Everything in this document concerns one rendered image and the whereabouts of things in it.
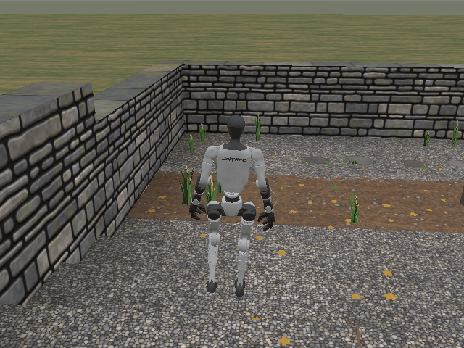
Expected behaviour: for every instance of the left robot hand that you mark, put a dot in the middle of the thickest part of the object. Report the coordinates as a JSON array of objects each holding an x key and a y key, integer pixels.
[{"x": 194, "y": 208}]

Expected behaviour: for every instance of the right robot thigh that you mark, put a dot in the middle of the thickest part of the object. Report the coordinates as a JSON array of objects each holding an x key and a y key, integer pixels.
[{"x": 248, "y": 213}]

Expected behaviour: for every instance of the left robot upper arm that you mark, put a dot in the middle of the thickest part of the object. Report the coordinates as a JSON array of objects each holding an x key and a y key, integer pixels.
[{"x": 210, "y": 153}]

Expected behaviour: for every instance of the right robot hand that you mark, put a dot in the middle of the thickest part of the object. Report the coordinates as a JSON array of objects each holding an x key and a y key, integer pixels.
[{"x": 269, "y": 220}]

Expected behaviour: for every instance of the right robot upper arm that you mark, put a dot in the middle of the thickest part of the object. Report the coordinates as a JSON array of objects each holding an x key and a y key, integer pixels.
[{"x": 259, "y": 166}]

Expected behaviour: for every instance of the left robot forearm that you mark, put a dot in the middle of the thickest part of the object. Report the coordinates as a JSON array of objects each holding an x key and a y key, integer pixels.
[{"x": 198, "y": 192}]

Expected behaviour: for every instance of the robot right foot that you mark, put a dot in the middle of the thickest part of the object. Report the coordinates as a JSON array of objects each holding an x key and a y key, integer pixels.
[{"x": 239, "y": 290}]

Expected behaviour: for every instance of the right robot forearm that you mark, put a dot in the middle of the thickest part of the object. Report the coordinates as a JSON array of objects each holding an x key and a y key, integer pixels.
[{"x": 266, "y": 198}]

